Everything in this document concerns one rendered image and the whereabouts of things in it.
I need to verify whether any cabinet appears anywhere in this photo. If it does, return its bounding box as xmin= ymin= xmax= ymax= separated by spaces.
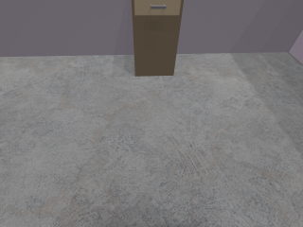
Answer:
xmin=132 ymin=0 xmax=184 ymax=77

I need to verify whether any drawer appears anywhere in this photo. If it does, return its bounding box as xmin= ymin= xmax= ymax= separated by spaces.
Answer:
xmin=134 ymin=0 xmax=181 ymax=15

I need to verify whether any handle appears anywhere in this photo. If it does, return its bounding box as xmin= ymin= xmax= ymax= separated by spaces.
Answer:
xmin=151 ymin=4 xmax=167 ymax=9

